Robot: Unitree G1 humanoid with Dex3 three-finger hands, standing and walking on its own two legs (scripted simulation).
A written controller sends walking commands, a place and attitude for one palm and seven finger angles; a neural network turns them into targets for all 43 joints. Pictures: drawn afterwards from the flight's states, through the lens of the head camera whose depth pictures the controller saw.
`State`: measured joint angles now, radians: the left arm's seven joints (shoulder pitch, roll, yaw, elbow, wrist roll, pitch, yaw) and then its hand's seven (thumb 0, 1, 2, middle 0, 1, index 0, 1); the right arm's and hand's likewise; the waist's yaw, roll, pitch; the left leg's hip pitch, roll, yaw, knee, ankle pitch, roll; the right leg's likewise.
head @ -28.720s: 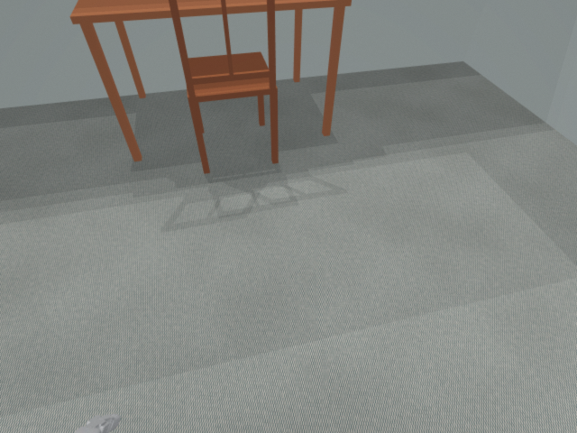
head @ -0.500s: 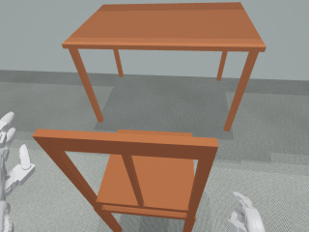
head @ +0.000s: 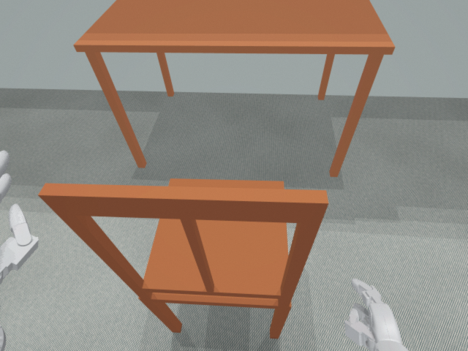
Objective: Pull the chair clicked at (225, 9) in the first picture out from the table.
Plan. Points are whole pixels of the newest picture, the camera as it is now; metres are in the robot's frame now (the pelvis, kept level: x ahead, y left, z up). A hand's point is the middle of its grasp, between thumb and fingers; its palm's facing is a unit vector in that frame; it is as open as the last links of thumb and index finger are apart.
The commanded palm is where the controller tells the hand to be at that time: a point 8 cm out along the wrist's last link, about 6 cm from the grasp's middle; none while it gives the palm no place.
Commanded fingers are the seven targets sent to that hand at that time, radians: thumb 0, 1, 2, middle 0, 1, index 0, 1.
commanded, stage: step back with the hand held close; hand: left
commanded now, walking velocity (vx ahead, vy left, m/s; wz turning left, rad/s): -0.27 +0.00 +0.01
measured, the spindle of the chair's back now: (201, 259) +0.29 +0.10 -0.07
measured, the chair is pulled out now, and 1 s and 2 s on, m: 0.64 0.64 0.64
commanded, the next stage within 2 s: stop stepping back and stand still in 1.36 s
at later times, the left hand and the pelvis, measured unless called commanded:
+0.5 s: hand out of the picture +0.13 +0.28 +0.15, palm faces +0.46 -0.76 -0.46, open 7.4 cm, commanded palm +0.08 +0.31 +0.18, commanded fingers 0.00 0.90 0.90 -0.20 -0.30 -0.20 -0.30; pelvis -0.06 +0.01 -0.01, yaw +1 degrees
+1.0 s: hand out of the picture +0.10 +0.27 +0.17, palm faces +0.50 -0.74 -0.45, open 7.4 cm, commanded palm +0.03 +0.31 +0.18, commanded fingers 0.00 0.90 0.90 -0.20 -0.30 -0.20 -0.30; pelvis -0.10 +0.00 -0.02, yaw +3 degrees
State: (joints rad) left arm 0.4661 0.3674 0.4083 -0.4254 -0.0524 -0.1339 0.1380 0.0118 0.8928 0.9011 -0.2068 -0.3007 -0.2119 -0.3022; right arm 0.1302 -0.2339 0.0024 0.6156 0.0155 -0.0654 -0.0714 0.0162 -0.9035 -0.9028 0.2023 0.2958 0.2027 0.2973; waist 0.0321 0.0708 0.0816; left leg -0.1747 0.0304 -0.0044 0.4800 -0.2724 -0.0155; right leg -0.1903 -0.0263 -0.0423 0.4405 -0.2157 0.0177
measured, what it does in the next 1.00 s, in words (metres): lifts its left foot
